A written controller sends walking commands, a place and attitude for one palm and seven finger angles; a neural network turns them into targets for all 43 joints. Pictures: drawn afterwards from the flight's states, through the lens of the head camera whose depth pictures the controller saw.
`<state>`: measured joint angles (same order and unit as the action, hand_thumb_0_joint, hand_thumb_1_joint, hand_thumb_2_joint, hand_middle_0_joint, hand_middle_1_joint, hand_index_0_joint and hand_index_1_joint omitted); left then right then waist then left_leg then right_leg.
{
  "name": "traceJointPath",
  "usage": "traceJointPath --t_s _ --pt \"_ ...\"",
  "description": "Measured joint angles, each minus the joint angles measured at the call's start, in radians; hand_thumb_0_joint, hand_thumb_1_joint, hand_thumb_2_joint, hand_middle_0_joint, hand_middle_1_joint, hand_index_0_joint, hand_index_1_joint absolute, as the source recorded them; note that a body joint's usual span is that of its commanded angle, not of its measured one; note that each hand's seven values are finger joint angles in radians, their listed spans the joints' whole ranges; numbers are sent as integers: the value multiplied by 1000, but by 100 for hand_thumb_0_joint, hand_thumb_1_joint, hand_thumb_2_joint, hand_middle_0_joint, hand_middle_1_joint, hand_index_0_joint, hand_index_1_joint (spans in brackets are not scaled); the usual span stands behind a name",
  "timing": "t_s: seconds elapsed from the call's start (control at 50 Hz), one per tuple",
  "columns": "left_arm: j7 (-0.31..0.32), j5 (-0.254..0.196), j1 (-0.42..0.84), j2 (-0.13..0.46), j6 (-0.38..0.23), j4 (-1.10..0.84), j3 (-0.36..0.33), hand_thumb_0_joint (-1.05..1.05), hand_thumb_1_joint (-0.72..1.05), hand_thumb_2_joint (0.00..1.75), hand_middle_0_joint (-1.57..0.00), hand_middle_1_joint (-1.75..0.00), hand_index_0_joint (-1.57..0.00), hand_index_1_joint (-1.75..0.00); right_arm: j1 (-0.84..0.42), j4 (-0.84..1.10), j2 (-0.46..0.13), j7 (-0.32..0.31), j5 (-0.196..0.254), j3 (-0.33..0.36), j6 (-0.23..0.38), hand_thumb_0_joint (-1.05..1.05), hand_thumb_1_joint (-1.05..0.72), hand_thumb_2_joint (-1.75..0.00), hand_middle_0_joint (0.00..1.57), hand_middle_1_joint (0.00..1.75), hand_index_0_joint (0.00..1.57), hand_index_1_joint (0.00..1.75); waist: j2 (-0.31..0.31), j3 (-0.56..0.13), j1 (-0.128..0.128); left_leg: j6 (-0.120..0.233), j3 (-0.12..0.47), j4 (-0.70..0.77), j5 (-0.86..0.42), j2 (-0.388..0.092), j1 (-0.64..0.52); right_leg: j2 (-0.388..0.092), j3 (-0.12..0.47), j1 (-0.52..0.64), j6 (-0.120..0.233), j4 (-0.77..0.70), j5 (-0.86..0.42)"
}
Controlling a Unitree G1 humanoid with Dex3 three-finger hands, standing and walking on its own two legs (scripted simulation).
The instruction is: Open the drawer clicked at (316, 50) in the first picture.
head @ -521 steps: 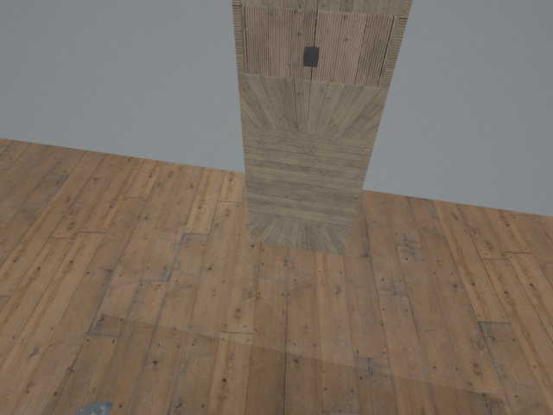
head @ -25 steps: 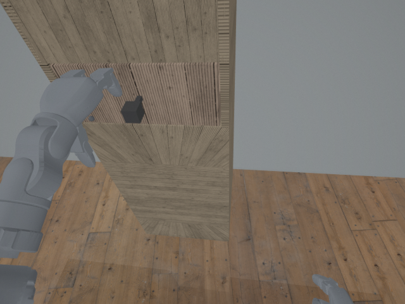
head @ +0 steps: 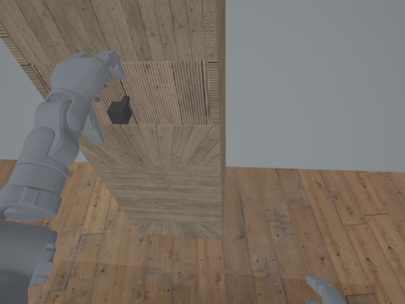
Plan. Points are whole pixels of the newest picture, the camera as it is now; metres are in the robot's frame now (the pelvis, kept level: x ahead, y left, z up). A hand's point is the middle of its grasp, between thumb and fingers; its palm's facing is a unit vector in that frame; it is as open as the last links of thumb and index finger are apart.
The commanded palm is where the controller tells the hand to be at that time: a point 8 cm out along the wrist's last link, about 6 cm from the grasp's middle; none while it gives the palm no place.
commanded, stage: move the hooked fingers above the handle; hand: left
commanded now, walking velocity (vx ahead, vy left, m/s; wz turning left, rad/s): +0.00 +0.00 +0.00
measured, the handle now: (122, 107) +0.50 +0.21 +0.12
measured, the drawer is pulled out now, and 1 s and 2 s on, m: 0.00 0.00 0.00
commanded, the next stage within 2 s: none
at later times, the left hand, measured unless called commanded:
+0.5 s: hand (115, 92) +0.47 +0.19 +0.19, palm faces +0.09 -0.05 -0.99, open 13.5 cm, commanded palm +0.43 +0.24 +0.24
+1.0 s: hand (124, 90) +0.47 +0.17 +0.19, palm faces +0.08 -0.07 -0.99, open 13.7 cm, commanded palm +0.44 +0.24 +0.24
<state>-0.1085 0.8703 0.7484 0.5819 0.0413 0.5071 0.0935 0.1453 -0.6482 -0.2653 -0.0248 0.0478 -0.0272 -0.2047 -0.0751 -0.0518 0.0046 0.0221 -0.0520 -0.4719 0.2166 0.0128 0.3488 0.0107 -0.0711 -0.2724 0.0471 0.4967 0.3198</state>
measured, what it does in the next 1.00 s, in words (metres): stands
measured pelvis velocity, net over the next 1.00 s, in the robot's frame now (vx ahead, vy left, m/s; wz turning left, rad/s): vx -0.01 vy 0.01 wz -0.02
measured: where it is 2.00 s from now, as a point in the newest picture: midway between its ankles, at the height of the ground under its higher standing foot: outside the picture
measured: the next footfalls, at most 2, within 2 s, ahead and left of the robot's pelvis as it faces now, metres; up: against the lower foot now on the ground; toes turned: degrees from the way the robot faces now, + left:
none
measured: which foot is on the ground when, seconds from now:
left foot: down 0.00-1.00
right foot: down 0.00-1.00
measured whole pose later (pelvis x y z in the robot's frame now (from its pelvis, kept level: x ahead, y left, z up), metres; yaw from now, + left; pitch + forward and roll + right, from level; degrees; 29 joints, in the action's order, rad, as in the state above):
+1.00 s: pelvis -0.01 +0.01 +0.00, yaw -1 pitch +7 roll +0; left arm -0.05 0.89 0.92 0.53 -0.09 0.72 0.14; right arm 0.23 -0.67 -0.29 -0.05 0.06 0.00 -0.19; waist -0.06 -0.07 -0.04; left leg 0.04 -0.07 -0.50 0.22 0.01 0.41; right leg 0.01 -0.05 -0.33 0.03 0.51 0.31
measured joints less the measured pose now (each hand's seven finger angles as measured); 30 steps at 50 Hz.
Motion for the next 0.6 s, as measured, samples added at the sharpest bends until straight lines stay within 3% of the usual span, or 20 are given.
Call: traceJointPath --t_s 0.06,0.12,0.16,0.22,0.3,0.34,0.4,0.48,0.6 --pt "-29 19 41 25 52 85 3 0 -49 30 -32 -120 -32 -120 34 -6 -8 0 10 3 -21 1 -90 -90 20 30 20 30 -1 -6 -9 0 -2 0 2 -1 5 1 2 -6 0 0 2" --pt "-91 22 47 38 61 113 33 0 -49 30 -32 -120 -31 -120 71 -5 -20 -7 17 14 -34 1 -90 -90 20 30 20 30 3 -2 -17 1 2 -3 5 0 7 0 -1 -5 0 1 5" --pt "-128 12 31 34 31 87 58 0 -49 30 -32 -120 -31 -120 93 -3 -28 -13 17 25 -34 1 -90 -90 20 30 20 30 8 3 -20 3 5 -7 8 3 8 -2 -4 -4 -1 4 8" --pt "-146 -12 2 10 -60 30 78 0 -49 30 -32 -120 -31 -120 111 -6 -37 -25 12 42 -24 1 -90 -90 20 30 20 30 15 12 -24 6 7 -16 13 5 10 -4 -7 -3 -3 8 12" --pt "-78 -32 12 -4 -173 21 33 0 -49 30 -31 -121 -32 -120 112 -16 -39 -33 4 56 -6 1 -90 -90 20 30 20 30 20 11 -30 8 0 -27 19 2 23 -3 1 -16 -5 14 12" --pt "-27 -28 42 -2 -185 58 5 0 -49 30 -31 -121 -32 -120 107 -22 -36 -29 2 57 -1 1 -91 -90 20 30 20 30 21 4 -36 8 -6 -31 20 0 34 -1 7 -30 -6 18 10" --pt "13 -22 85 -6 -178 118 -12 0 -49 30 -40 -125 -32 -120 101 -29 -32 -15 0 54 -3 1 -91 -90 20 30 20 30 16 -9 -34 9 -16 -32 18 -4 49 2 17 -49 -7 20 5" --pt "43 24 93 -24 -116 150 -17 0 -49 30 -44 -127 -36 -123 87 -28 -24 -1 3 38 -26 1 -91 -90 20 30 20 30 5 -23 -34 10 -31 -25 12 -9 50 6 32 -59 -9 19 -5" --pt "11 59 88 20 -10 257 -32 0 -49 30 -38 -123 -35 -124 76 -1 -2 -18 21 12 -40 1 -90 -90 20 30 20 30 0 -20 -47 9 -38 -11 2 -12 29 9 39 -45 -8 16 -10"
